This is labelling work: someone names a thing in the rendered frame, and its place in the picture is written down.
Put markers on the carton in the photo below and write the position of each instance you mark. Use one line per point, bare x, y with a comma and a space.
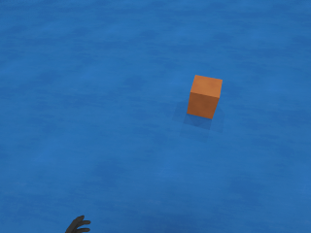
204, 96

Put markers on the left robot hand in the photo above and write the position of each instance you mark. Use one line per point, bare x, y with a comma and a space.
77, 222

